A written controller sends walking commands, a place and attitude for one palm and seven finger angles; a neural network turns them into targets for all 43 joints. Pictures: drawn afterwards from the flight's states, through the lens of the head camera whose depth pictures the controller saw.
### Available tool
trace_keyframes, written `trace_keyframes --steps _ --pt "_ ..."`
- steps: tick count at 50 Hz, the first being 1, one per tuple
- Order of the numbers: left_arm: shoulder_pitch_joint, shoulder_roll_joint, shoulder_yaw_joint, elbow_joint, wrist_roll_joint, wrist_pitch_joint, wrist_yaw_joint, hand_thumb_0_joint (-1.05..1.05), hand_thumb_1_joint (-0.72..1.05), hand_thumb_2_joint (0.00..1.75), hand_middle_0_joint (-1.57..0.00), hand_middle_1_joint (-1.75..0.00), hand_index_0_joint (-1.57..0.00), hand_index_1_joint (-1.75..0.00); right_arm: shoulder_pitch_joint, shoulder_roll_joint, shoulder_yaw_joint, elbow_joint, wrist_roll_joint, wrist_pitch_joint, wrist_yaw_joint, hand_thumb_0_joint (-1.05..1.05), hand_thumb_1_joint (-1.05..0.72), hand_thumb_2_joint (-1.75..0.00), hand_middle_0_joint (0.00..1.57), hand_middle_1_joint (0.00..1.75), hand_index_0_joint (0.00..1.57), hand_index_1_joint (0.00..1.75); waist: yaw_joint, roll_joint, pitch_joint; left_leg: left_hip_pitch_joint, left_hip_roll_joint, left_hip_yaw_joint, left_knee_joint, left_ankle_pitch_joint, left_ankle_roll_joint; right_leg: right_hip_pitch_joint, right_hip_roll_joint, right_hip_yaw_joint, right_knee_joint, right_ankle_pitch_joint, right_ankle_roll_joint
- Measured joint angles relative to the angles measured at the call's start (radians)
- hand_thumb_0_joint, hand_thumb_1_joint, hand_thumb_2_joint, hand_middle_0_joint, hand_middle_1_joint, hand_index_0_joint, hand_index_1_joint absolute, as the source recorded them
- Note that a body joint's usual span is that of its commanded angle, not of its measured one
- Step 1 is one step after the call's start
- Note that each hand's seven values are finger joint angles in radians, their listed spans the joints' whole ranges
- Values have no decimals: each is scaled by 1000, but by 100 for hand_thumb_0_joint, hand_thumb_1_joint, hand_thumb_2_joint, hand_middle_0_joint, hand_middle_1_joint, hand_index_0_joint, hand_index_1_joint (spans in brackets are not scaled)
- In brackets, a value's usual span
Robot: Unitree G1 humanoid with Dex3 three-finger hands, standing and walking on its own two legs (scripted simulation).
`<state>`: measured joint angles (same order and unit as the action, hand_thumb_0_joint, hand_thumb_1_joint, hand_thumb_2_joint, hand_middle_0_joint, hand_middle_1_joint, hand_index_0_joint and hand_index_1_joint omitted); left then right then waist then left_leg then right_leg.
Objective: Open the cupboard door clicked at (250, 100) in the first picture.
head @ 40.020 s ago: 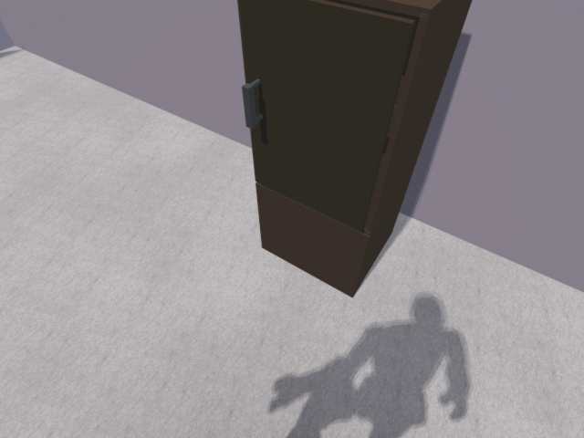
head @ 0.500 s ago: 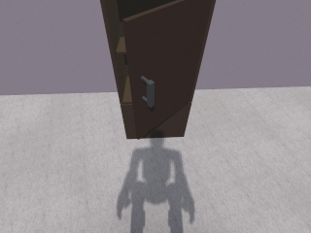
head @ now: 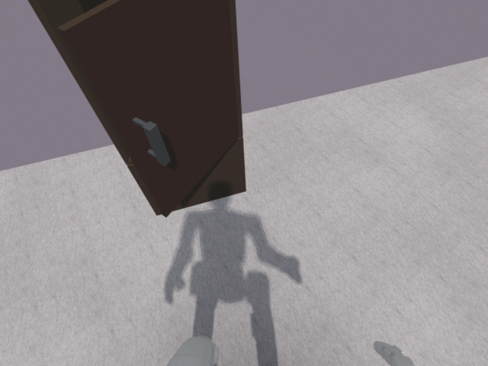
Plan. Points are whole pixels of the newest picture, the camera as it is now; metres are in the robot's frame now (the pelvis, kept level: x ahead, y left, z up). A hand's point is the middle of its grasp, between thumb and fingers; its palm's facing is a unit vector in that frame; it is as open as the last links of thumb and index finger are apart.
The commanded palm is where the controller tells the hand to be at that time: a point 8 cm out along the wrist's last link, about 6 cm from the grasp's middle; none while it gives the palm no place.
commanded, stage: walk to a spot facing it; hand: left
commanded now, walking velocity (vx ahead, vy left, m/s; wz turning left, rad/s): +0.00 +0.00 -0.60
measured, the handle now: (151, 141) +0.54 +0.27 -0.03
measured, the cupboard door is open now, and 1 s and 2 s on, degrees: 40 40 40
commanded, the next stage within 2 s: none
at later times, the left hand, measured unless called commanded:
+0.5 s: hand (128, 342) +0.16 +0.25 -0.17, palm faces -0.26 -0.94 -0.23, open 7.4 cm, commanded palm none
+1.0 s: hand (187, 307) +0.23 +0.15 -0.19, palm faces -0.57 -0.80 -0.18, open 7.4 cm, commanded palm none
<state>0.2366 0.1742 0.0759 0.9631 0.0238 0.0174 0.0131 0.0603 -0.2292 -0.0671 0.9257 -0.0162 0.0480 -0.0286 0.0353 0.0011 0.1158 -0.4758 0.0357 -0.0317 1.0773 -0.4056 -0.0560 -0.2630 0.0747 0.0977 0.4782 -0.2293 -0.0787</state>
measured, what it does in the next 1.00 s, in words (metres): steps on the spot, turning right: left foot, then right foot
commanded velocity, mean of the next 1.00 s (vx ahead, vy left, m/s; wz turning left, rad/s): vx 0.00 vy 0.00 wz -0.60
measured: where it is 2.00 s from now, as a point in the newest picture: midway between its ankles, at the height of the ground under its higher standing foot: (311, 361)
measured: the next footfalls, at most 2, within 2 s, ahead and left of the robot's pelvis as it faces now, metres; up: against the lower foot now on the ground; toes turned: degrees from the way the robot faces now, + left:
left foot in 0.28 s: +0.08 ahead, +0.18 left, +0.00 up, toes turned -12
right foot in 0.64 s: +0.00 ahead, -0.10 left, +0.00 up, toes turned -27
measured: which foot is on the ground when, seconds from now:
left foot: up 0.00-0.26, down 0.28-0.64, up 0.66-0.94, down 0.96-1.00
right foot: down 0.00-0.26, up 0.28-0.62, down 0.64-0.96, up 0.98-1.00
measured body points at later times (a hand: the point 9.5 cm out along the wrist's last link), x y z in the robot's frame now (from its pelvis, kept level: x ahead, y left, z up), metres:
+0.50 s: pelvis +0.02 +0.06 +0.00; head +0.09 +0.06 +0.44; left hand +0.17 +0.30 -0.15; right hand +0.01 -0.20 -0.13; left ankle +0.04 +0.18 -0.74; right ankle -0.03 -0.09 -0.67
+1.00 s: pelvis +0.04 +0.05 -0.02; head +0.09 +0.05 +0.43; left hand +0.26 +0.20 -0.17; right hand -0.05 -0.20 -0.14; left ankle +0.12 +0.14 -0.75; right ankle -0.04 -0.07 -0.73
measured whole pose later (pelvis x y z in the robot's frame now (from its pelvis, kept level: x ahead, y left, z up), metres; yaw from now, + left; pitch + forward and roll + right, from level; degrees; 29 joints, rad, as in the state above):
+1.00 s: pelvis +0.04 +0.05 -0.02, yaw -36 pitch +1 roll -1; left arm 0.16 0.23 0.07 0.90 0.02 0.07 -0.01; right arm 0.20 -0.21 -0.03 0.88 -0.02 0.00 -0.02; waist -0.02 -0.04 0.09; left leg -0.34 0.05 0.05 0.64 -0.32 -0.01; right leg -0.36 0.05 0.12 0.73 -0.43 0.02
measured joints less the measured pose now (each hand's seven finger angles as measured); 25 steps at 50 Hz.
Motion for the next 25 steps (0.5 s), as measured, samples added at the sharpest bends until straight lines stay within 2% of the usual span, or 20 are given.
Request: trace_keyframes --steps 8,10,13,14,16,18,20,22,25 --pt "16 11 4 -29 7 10 -7 1 91 90 -20 -30 -20 -30 -40 14 13 -38 9 -7 -2 1 -91 -90 20 30 20 30 19 -23 -5 27 -20 -20 -156 -20 -1 1 23 83 -3 5 22" --pt "17 21 8 -33 9 15 -7 1 91 90 -20 -30 -20 -30 -38 23 18 -46 13 -12 -1 1 -91 -90 20 30 20 30 22 -35 -8 57 -32 -17 -244 -18 5 -8 28 107 11 -1 33" --pt "23 39 13 -36 2 27 -8 1 91 90 -20 -30 -20 -30 -12 28 30 -63 17 -32 0 1 -91 -90 20 30 20 30 10 -39 -25 150 -35 -16 -475 79 19 -38 48 134 65 -29 58" --pt "26 41 14 -39 -4 32 -10 1 91 90 -20 -30 -20 -30 6 21 33 -71 13 -43 0 1 -91 -90 20 30 20 30 1 -18 -38 173 -15 -31 -540 114 43 -66 64 119 118 -89 64" --pt "-2 70 18 -36 -3 42 -17 1 91 90 -20 -30 -20 -30 30 35 40 -67 2 -45 -5 1 -91 -90 20 30 20 30 3 -43 -21 171 -17 -5 -506 111 53 -131 35 65 300 -237 92" --pt "-20 96 29 -46 5 43 -27 1 91 90 -20 -30 -20 -30 62 48 53 -63 -10 -39 -6 1 -91 -90 20 30 20 30 8 -60 -9 194 -1 23 -519 109 48 -196 6 6 481 -266 117" --pt "-38 114 34 -55 5 42 -37 1 91 90 -20 -30 -19 -30 96 51 60 -61 -14 -33 -6 1 -91 -90 20 30 20 30 6 -59 -2 214 20 43 -549 120 43 -241 -26 -39 599 -242 135" --pt "-50 122 33 -66 2 43 -45 1 91 90 -20 -30 -19 -29 122 47 61 -54 -15 -30 -6 1 -91 -90 20 30 20 30 3 -50 4 231 40 67 -570 127 41 -257 -58 -67 628 -221 145" --pt "-66 124 25 -72 -1 46 -52 1 91 90 -19 -30 -19 -29 151 34 55 -45 -15 -31 -4 1 -91 -90 20 30 20 30 -8 -31 10 246 67 112 -579 123 35 -232 -96 -98 535 -205 149"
